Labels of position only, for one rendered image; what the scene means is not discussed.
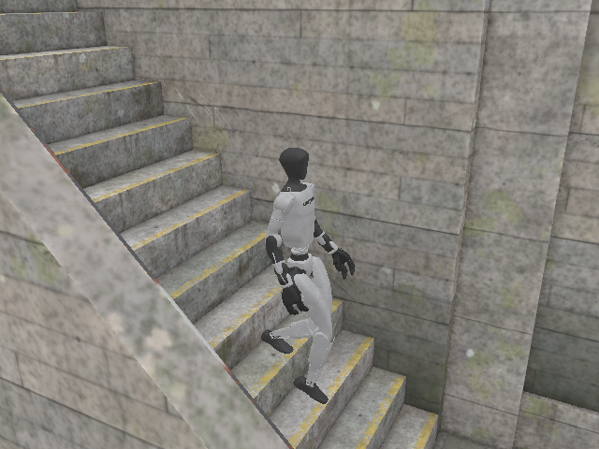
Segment stairs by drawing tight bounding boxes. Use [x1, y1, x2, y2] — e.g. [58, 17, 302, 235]
[0, 0, 438, 449]

